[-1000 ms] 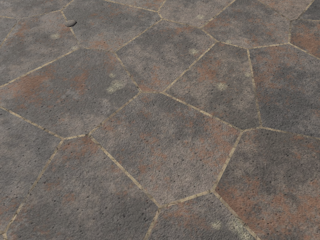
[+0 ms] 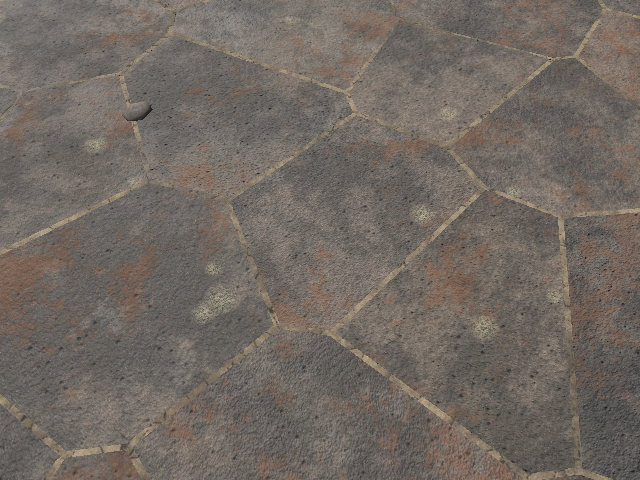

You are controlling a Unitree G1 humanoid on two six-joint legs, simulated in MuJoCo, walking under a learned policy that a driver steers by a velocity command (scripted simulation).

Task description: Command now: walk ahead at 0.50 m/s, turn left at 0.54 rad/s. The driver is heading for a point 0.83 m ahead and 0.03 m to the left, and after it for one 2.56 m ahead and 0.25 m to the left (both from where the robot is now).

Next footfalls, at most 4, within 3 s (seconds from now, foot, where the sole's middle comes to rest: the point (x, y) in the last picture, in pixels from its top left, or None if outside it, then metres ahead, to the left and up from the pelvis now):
0.42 right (391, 479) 0.43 -0.10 -0.75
0.90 left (245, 400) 0.59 0.20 -0.75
1.36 right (361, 291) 0.86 -0.05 -0.75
1.84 left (264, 309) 0.81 0.18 -0.75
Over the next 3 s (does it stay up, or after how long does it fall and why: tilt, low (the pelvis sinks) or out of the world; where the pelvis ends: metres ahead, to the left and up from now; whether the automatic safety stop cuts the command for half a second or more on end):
stays up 0.87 0.02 0.01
